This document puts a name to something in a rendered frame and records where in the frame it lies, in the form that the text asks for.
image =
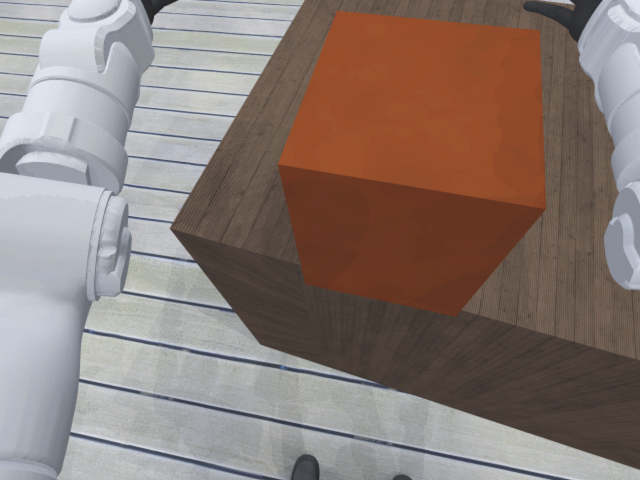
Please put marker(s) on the robot left upper arm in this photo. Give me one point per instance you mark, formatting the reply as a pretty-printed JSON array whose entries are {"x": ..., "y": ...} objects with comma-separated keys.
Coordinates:
[{"x": 62, "y": 246}]

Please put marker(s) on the pedestal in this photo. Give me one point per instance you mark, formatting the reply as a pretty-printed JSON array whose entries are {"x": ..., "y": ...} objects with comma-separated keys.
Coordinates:
[{"x": 549, "y": 344}]

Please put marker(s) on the left robot forearm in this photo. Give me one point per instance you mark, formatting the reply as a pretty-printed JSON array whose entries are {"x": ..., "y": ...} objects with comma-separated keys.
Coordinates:
[{"x": 81, "y": 99}]

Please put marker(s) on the right robot forearm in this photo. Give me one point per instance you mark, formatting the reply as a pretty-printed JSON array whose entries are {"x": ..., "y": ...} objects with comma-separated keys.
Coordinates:
[{"x": 609, "y": 48}]

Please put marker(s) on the robot left hand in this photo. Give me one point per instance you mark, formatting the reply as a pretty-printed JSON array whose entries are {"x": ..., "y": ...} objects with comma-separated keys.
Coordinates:
[{"x": 152, "y": 7}]

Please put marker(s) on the left robot foot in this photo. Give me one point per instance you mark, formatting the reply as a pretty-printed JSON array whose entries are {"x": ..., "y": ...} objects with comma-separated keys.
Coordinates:
[{"x": 306, "y": 468}]

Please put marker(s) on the robot right hand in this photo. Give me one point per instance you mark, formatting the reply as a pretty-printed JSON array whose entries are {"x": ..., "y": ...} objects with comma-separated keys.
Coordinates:
[{"x": 575, "y": 20}]

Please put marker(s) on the robot right upper arm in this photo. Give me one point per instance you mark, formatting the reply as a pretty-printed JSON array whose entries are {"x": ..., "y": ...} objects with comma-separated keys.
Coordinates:
[{"x": 622, "y": 238}]

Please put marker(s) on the carton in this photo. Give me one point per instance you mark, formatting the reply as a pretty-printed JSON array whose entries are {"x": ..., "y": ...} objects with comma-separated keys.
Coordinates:
[{"x": 415, "y": 163}]

